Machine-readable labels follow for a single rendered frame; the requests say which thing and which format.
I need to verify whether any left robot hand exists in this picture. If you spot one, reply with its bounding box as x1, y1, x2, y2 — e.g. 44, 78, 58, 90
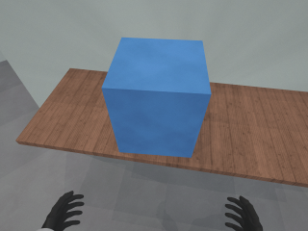
41, 191, 85, 231

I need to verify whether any table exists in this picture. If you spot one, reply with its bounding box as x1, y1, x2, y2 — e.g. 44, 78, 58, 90
15, 68, 308, 188

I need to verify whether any right robot hand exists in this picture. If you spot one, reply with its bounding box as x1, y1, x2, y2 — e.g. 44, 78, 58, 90
224, 195, 263, 231

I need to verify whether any carton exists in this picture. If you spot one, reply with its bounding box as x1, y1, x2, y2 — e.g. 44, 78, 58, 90
101, 38, 212, 158

